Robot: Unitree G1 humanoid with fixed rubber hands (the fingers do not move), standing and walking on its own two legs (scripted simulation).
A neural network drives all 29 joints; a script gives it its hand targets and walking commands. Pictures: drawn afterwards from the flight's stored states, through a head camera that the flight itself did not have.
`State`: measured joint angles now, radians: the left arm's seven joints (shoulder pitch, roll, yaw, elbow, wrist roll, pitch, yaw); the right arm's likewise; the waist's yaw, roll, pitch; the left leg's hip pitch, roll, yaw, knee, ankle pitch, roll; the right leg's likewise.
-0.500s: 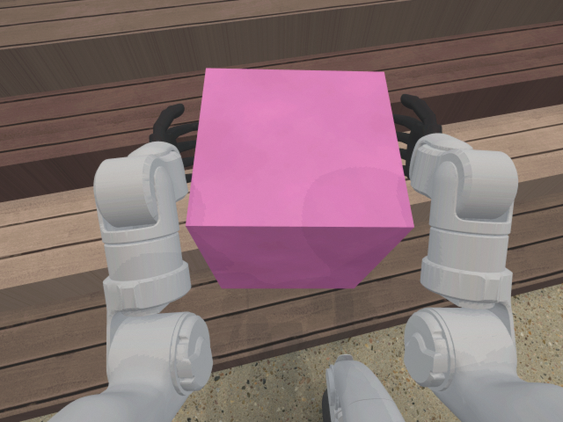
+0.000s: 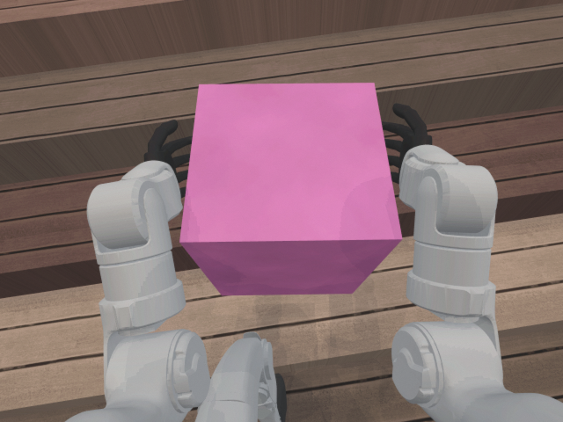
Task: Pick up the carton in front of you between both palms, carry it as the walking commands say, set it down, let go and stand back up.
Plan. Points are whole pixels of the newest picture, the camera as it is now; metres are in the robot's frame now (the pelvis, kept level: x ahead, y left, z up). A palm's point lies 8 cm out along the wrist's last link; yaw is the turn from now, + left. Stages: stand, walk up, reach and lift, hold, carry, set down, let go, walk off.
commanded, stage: carry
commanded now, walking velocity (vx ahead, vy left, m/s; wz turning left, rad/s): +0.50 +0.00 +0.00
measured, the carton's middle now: (287, 204) +0.39 +0.01 +0.06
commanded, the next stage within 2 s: none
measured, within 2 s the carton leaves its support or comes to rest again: neither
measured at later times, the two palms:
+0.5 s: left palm out of the picture +0.68 +0.16 +0.37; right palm out of the picture +0.73 -0.14 +0.40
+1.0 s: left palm out of the picture +1.02 +0.14 +0.53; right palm out of the picture +0.97 -0.15 +0.52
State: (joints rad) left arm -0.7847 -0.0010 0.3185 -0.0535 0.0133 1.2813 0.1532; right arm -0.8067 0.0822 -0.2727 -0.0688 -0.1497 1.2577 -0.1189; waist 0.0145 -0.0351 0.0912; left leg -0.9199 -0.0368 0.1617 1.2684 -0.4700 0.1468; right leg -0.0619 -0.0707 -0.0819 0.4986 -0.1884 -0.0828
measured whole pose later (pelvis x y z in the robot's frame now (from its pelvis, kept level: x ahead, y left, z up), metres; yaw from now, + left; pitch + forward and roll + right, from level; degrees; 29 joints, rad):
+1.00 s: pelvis +0.61 +0.05 +0.37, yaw +0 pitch +4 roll +3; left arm -0.95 0.05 0.41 0.29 0.14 1.40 0.09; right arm -0.93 -0.01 -0.21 0.30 -0.03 1.34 -0.18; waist -0.19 -0.04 0.00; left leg -0.67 0.01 0.17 0.97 -0.36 0.07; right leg -0.49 0.02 0.09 1.60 -0.17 -0.06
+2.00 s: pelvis +1.15 +0.03 +0.63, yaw -1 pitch +3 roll +3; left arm -0.95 0.02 0.35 0.23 0.12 1.37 0.13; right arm -0.98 -0.03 -0.21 0.30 -0.09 1.41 -0.17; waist -0.08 0.00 -0.05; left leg -0.89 0.03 0.18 1.17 -0.32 0.11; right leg -0.10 -0.17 -0.15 0.44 -0.14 -0.01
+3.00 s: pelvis +1.24 +0.02 +0.75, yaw -1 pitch +2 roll +0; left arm -0.70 -0.03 0.21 0.25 0.11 1.22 0.14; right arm -0.73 0.00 -0.19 0.29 -0.09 1.27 -0.15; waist 0.00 0.00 -0.09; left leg -0.40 0.05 0.12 0.54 -0.18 0.03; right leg -0.36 0.01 -0.10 0.55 -0.23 -0.06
